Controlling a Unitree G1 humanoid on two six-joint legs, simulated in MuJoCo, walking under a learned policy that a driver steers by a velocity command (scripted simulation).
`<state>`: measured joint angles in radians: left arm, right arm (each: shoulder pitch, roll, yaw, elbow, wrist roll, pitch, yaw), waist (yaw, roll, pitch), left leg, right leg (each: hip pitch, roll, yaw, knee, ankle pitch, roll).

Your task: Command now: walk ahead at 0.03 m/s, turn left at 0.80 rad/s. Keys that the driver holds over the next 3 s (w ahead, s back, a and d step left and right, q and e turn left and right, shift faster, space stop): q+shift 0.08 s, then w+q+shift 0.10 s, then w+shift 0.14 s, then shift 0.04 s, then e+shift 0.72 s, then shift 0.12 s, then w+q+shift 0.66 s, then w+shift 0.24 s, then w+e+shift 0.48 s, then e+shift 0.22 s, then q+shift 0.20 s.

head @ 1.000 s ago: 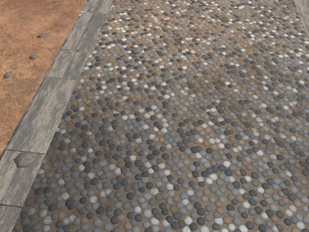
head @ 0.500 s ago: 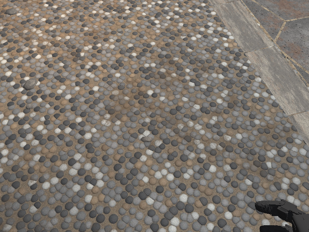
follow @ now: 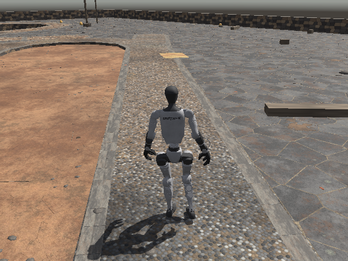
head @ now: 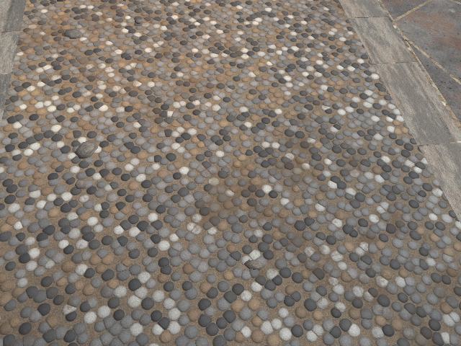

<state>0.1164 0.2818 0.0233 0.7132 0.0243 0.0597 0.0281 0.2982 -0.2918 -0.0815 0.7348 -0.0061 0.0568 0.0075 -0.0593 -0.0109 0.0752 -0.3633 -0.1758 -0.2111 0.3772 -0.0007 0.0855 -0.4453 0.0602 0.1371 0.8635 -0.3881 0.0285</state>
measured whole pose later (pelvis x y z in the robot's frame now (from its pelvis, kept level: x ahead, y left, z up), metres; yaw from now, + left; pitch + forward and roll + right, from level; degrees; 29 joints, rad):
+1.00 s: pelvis +0.17 +0.03 -0.02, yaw -7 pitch +1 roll +0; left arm 0.16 0.31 0.08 0.63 0.01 0.03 -0.03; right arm 0.19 -0.30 -0.05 0.73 -0.02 0.03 -0.01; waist 0.00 0.04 0.09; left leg -0.36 0.08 0.07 1.11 -0.58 -0.06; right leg -0.45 0.07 -0.05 0.68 -0.25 -0.10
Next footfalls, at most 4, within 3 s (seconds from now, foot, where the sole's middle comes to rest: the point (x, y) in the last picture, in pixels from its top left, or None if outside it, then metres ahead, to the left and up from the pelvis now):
0.16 right None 0.08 -0.12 -0.77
0.54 left None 0.11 0.16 -0.77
0.92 right None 0.27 -0.05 -0.77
1.44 left None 0.29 0.12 -0.77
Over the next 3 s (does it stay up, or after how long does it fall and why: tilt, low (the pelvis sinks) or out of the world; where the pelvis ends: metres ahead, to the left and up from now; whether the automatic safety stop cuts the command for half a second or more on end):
stays up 1.41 0.10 0.00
